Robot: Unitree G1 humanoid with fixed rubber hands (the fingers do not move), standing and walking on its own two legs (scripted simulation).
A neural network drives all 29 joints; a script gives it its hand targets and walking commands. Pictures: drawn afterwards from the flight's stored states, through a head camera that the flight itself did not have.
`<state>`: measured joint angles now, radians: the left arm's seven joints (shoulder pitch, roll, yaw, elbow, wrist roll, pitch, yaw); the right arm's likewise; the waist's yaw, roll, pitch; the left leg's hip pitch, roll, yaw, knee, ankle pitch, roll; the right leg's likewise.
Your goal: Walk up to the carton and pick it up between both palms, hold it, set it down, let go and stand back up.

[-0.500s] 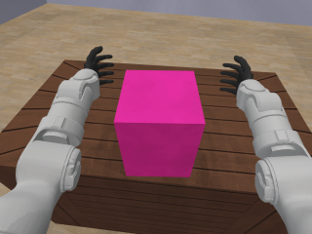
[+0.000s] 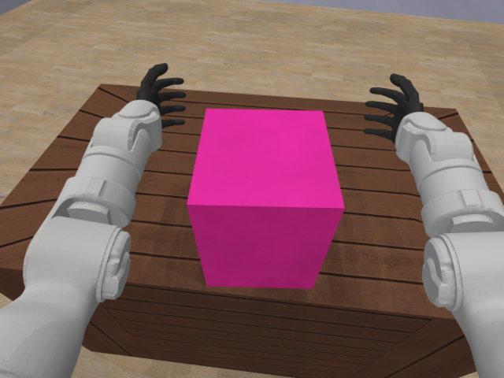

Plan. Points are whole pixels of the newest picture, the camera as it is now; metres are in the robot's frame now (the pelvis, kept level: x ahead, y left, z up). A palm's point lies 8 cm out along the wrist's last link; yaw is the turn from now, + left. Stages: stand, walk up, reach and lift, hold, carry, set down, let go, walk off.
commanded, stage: reach and lift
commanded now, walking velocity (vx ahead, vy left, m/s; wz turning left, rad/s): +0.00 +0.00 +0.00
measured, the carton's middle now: (261, 202) +0.42 +0.00 +0.04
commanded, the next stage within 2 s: none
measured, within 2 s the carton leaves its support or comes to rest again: neither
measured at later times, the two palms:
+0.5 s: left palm (175, 149) +0.46 +0.15 +0.13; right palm (385, 167) +0.45 -0.21 +0.11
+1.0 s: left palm (179, 180) +0.45 +0.15 +0.07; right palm (357, 189) +0.45 -0.17 +0.06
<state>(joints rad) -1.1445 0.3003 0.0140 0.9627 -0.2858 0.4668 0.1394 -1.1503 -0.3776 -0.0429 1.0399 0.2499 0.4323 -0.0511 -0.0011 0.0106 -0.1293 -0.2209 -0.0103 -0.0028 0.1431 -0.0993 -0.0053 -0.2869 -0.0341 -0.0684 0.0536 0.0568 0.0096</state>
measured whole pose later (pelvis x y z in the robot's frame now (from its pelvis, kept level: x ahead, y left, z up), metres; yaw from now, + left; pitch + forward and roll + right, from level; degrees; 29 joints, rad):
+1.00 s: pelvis +0.01 +0.00 +0.00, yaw +0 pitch +19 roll +0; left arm -0.86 0.11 0.10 1.03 -0.08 -0.01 0.13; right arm -0.89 -0.16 -0.19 1.13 0.04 -0.04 -0.04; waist -0.01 0.01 -0.20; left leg -0.40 -0.02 -0.01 0.17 -0.11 0.00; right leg -0.45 -0.04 -0.06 0.05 0.07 0.01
